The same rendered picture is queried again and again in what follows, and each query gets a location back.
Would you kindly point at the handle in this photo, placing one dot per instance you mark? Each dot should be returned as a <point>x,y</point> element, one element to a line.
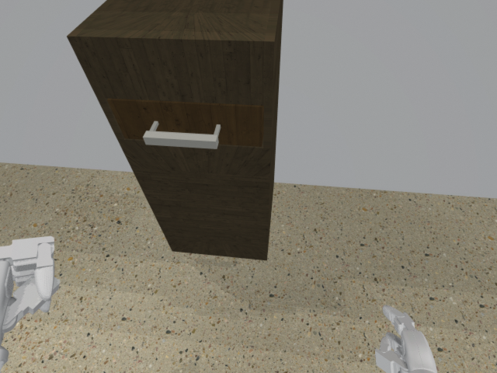
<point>176,139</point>

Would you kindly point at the drawer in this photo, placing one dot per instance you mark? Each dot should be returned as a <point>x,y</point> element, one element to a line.
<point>240,124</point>

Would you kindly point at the left robot hand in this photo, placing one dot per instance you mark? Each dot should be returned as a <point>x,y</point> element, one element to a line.
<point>30,263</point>

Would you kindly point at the cabinet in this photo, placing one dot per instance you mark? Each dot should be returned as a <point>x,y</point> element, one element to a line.
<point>207,201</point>

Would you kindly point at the right robot hand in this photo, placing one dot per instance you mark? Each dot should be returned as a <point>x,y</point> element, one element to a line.
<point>411,351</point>

